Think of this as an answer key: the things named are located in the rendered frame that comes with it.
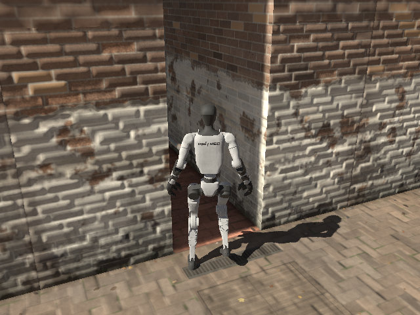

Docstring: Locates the right robot upper arm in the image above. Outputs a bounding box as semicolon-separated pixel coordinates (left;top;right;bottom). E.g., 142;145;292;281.
222;132;242;169

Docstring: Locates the right robot hand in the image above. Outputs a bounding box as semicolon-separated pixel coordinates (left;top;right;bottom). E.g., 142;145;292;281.
238;181;253;196

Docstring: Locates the left robot shin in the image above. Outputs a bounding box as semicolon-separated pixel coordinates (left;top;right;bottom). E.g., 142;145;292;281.
188;217;198;261

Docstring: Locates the robot left forearm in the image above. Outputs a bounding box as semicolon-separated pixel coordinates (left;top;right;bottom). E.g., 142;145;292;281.
169;159;182;184

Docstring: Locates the left robot foot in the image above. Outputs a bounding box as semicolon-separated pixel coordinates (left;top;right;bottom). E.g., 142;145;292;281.
188;254;197;270

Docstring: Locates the left robot upper arm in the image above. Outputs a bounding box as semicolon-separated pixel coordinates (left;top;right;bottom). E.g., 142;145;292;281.
176;133;195;169

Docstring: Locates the left robot hand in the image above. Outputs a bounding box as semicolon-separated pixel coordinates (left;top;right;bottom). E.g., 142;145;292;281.
167;182;182;197

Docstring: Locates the robot right forearm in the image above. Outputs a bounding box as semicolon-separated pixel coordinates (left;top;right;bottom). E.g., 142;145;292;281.
236;158;251;184

